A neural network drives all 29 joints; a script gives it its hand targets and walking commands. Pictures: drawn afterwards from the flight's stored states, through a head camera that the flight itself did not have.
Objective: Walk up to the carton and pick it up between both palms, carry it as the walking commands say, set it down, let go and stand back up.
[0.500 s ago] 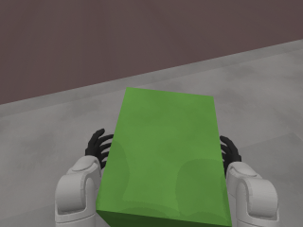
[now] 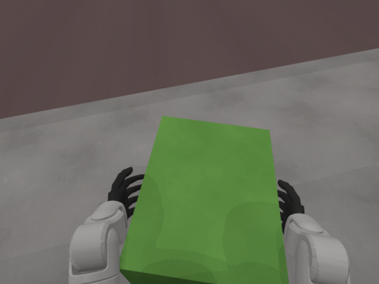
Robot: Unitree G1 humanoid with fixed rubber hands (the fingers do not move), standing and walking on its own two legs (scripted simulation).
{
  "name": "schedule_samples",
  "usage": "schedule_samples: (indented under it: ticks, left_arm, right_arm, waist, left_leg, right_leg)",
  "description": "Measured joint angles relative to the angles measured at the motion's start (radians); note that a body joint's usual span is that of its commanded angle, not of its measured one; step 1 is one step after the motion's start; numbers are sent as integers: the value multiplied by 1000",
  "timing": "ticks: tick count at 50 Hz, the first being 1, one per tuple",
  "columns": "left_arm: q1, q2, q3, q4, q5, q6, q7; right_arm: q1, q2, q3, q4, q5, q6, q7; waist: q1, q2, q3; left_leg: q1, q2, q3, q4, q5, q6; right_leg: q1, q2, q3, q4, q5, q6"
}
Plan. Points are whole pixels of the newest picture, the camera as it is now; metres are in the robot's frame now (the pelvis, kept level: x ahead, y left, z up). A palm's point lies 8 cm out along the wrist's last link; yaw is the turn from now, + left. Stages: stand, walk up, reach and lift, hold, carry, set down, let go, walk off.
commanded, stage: carry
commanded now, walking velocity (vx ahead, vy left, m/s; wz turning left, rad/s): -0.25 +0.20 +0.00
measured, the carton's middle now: (202, 215) +0.29 +0.00 +0.00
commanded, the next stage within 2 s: none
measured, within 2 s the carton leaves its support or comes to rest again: neither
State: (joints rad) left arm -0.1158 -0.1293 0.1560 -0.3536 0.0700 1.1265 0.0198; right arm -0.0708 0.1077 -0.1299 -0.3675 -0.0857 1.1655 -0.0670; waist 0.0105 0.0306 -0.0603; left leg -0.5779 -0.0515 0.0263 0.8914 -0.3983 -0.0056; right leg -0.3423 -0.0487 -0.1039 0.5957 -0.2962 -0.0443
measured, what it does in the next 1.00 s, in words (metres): walks backwards: left foot, then right foot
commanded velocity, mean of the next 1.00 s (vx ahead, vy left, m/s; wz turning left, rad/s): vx -0.16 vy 0.13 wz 0.00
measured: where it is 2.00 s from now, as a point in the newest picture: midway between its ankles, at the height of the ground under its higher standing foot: outside the picture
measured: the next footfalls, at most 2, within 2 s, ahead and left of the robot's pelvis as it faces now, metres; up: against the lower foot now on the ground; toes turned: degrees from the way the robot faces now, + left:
left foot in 0.30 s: -0.09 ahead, +0.25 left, +0.00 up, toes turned +3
right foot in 0.60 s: -0.20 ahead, +0.07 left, +0.00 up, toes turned -7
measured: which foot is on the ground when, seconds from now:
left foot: up 0.00-0.28, down 0.30-0.60, up 0.62-0.90, down 0.92-1.00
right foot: down 0.00-0.30, up 0.32-0.58, down 0.60-0.92, up 0.94-1.00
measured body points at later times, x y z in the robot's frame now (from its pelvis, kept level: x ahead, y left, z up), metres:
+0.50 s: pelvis -0.18 +0.13 +0.00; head -0.17 +0.15 +0.45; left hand +0.07 +0.32 +0.07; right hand +0.09 +0.00 +0.07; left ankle -0.13 +0.25 -0.73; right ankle -0.19 +0.03 -0.66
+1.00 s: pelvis -0.34 +0.24 +0.00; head -0.37 +0.25 +0.45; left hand -0.08 +0.42 +0.08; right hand -0.07 +0.09 +0.08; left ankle -0.33 +0.37 -0.73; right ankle -0.27 +0.09 -0.71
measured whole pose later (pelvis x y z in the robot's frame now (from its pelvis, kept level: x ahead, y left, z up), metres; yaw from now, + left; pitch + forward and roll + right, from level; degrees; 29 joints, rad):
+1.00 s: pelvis -0.34 +0.24 +0.00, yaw +2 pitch +3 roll +1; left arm -0.08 -0.12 0.18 -0.38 0.10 1.17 0.02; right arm -0.10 0.12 -0.11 -0.30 -0.08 1.20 -0.08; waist -0.01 -0.04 -0.13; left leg -0.33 0.03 0.03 0.55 -0.26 -0.02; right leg -0.50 -0.11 -0.05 0.70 -0.34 0.06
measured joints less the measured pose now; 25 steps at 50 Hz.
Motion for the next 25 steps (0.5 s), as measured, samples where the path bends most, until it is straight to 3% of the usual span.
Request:
schedule_samples:
  ticks: [3, 6, 12, 15, 16, 18, 21, 23, 25]
  left_arm:
    - [12, 1, -2, -5, 7, 0, -1]
    - [3, 0, 5, -18, 14, 1, -4]
    - [-22, -2, 6, -35, 39, 15, -6]
    - [-32, -1, 6, -43, 50, 28, -6]
    - [-27, 3, 11, -40, 47, 28, -6]
    - [7, 11, 33, -41, 27, 39, -9]
    - [29, 6, 34, -40, 9, 43, -3]
    - [23, 2, 23, -54, 4, 38, 6]
    - [12, 4, 14, -69, -1, 30, 11]
  right_arm:
    - [-7, -2, 3, 5, 10, 11, -10]
    - [-35, -16, 11, 8, 17, 17, -13]
    - [-85, -41, 15, 25, 32, 30, -11]
    - [-92, -39, 11, 35, 36, 25, -7]
    - [-87, -23, 9, 46, 29, 17, -7]
    - [-54, 11, 18, 57, 14, 12, -13]
    - [-14, 22, 21, 41, 2, 11, -10]
    - [-8, 20, 16, 12, 4, 10, -7]
    - [-14, 17, 11, -15, 4, 8, -4]
  waist:
    - [-25, -7, 12]
    - [-40, -15, 14]
    - [-51, -47, -12]
    - [-46, -70, -18]
    - [-42, -86, -14]
    - [-22, -80, -9]
    - [11, -62, 14]
    - [30, -57, 27]
    - [41, -50, 27]
  left_leg:
    - [-37, 6, -53, 229, 38, -39]
    - [-6, 36, -82, 248, 41, -63]
    - [170, 77, -35, -79, -49, -42]
    - [286, 67, -1, -343, 29, -18]
    - [270, 59, 0, -343, 92, -24]
    - [238, 75, -6, -309, 119, -24]
    - [225, 92, -19, -322, 146, -11]
    - [207, 87, -17, -335, 176, 2]
    - [180, 77, -7, -341, 204, 16]
  right_leg:
    - [-9, -35, 22, -42, 60, 19]
    - [-41, -66, 44, -67, 115, 41]
    - [-127, -127, 68, -88, 206, 95]
    - [-179, -153, 78, -65, 237, 129]
    - [-202, -159, 84, -26, 171, 134]
    - [-262, -103, 94, 207, -76, 118]
    - [-293, -15, 76, 543, -153, 89]
    - [-263, 17, 47, 586, -157, 83]
    - [-202, 36, 16, 499, -175, 74]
